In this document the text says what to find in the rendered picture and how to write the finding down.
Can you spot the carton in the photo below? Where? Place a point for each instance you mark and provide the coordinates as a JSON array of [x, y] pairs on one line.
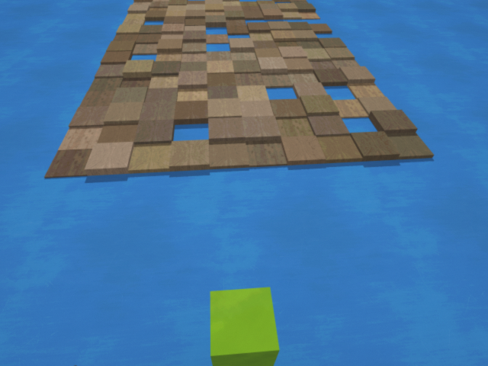
[[242, 328]]

